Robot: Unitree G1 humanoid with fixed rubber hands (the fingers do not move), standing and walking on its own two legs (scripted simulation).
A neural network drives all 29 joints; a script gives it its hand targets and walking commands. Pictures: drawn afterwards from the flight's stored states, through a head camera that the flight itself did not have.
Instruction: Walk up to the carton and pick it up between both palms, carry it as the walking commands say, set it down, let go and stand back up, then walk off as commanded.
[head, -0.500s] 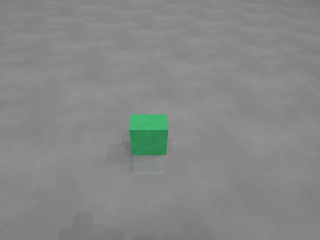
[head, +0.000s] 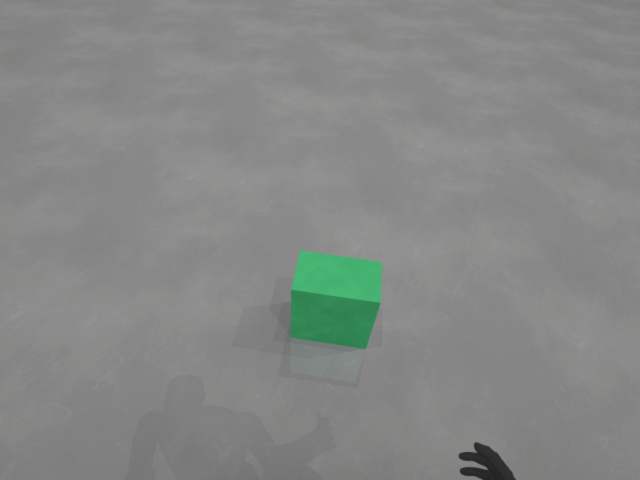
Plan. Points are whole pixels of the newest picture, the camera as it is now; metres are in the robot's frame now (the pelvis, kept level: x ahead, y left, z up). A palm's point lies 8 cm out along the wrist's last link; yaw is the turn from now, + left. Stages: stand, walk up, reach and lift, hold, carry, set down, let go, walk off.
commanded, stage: walk up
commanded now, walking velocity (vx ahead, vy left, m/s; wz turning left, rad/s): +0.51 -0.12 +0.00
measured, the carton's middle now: (334, 301) +0.78 -0.03 -0.61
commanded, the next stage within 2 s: none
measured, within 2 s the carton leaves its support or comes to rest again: neither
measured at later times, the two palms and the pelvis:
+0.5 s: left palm (185, 383) +0.28 +0.22 -0.12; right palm (515, 434) +0.26 -0.28 -0.13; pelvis +0.21 -0.03 +0.00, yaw +1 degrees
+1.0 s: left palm (223, 287) +0.46 +0.20 -0.11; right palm (497, 373) +0.36 -0.28 -0.14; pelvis +0.36 -0.03 +0.01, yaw +0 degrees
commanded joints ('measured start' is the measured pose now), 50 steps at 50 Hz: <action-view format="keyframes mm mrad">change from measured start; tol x32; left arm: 1 -185 90 23 -112 2 -25 9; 16 141 316 74 -53 27 -1 1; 50 -219 104 -4 -49 -12 28 65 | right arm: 1 333 -221 -56 42 1 -13 -27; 50 246 -3 0 99 53 73 -47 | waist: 1 -174 94 -41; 10 -99 315 103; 15 58 -261 -125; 24 -83 -256 -54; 29 -235 514 -65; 50 -73 -213 -50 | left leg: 1 477 427 -598 -383 259 179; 11 179 152 -121 -429 176 68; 17 -320 -4 -157 599 -282 -56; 26 247 -32 -2 -42 48 -67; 30 330 393 -642 -461 -47 162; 40 388 221 -206 -368 599 93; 50 -25 -7 -144 152 -285 -66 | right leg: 1 -560 -66 105 338 61 1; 13 172 32 -129 -366 286 37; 16 453 -453 525 -634 495 -145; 25 -66 -256 97 -565 378 -144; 29 -456 27 -63 37 -174 19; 42 -100 7 -33 -349 152 6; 45 358 -152 110 -504 515 -43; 47 334 -387 337 -520 1393 -250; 50 228 -283 144 -540 1019 -184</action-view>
